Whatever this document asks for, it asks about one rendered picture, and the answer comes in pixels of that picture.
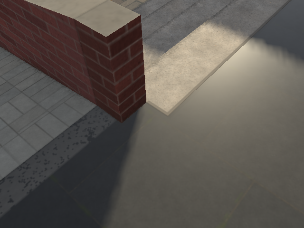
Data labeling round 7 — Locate stairs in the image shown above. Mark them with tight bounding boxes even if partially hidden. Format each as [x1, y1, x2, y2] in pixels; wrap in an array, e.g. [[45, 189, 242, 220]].
[[132, 0, 233, 68]]

